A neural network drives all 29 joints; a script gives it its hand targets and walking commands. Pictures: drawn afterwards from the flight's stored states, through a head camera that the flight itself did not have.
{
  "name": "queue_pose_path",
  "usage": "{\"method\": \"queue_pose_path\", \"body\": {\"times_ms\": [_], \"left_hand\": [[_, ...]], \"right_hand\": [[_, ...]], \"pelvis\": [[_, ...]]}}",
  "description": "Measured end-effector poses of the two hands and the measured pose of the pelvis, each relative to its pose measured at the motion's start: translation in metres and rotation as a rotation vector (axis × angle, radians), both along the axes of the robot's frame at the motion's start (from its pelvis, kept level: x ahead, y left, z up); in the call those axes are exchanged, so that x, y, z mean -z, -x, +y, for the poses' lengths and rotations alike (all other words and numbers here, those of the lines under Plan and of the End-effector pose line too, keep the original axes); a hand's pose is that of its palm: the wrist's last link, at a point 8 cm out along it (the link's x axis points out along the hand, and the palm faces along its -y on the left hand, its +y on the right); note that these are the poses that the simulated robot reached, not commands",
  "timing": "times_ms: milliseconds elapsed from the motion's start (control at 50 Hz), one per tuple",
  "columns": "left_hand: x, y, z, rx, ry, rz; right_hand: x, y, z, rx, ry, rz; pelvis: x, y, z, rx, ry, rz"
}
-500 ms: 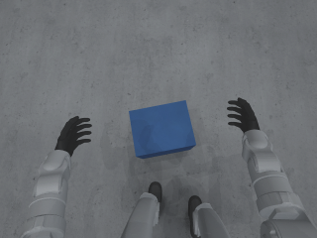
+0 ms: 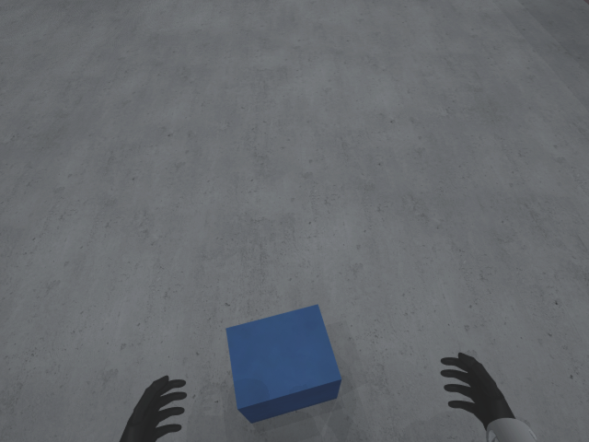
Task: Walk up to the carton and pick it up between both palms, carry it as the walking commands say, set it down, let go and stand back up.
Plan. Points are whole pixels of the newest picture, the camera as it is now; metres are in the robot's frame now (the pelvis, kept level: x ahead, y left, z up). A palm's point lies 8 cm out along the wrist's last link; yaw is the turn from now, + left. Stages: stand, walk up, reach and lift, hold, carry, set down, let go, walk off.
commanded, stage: let go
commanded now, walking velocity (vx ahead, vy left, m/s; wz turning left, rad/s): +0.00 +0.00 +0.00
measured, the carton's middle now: (284, 365) +0.41 +0.09 -0.65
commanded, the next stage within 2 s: stand in 0.46 s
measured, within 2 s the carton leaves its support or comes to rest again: neither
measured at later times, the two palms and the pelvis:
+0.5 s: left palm out of the picture +0.15 +0.24 -0.07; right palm (520, 440) +0.16 -0.25 -0.07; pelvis +0.00 -0.01 +0.00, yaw +1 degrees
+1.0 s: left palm out of the picture +0.16 +0.31 -0.10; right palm out of the picture +0.13 -0.28 -0.08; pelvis +0.02 +0.02 +0.00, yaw -2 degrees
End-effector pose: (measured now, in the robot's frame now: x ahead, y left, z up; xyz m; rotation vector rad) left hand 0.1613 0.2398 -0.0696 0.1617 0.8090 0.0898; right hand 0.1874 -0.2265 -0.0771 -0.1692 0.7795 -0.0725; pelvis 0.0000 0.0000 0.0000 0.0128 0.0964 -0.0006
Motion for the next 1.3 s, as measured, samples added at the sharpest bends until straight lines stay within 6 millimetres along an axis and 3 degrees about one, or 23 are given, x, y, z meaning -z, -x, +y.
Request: {"method": "queue_pose_path", "body": {"times_ms": [140, 320, 480, 620, 740, 1000, 1300], "left_hand": [[-0.005, -0.004, -0.020, 0.031, -0.003, -0.008], [-0.005, -0.003, -0.023, 0.033, -0.014, -0.003], [-0.004, 0.005, -0.008, -0.027, -0.036, 0.006], [0.012, 0.013, 0.031, -0.015, -0.130, 0.032], [0.022, 0.013, 0.051, -0.001, -0.155, 0.093], [0.028, 0.004, 0.066, 0.030, -0.177, 0.144], [0.031, 0.031, 0.079, 0.018, -0.200, 0.213]], "right_hand": [[-0.009, 0.024, -0.018, 0.017, 0.001, 0.012], [-0.015, 0.028, -0.025, 0.023, 0.006, 0.006], [-0.012, 0.028, -0.017, -0.014, 0.042, 0.012], [-0.004, 0.047, -0.047, 0.021, 0.194, 0.115], [-0.007, 0.054, -0.061, 0.069, 0.244, 0.165], [0.000, 0.058, -0.050, 0.100, 0.240, 0.210], [0.005, 0.081, -0.052, 0.125, 0.234, 0.269]], "pelvis": [[-0.003, -0.004, -0.013, 0.001, -0.009, -0.078], [-0.003, -0.003, -0.019, -0.007, -0.012, -0.140], [0.000, 0.000, -0.012, -0.019, -0.007, -0.139], [0.002, -0.005, -0.003, -0.003, 0.011, -0.102], [0.000, -0.012, 0.006, 0.011, 0.015, -0.094], [-0.002, -0.020, 0.021, 0.028, 0.015, -0.100], [-0.005, -0.012, 0.027, 0.029, 0.015, -0.118]]}}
